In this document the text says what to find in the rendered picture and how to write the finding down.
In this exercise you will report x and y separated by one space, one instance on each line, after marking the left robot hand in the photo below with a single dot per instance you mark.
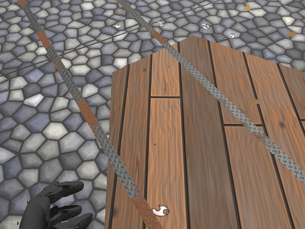
39 214

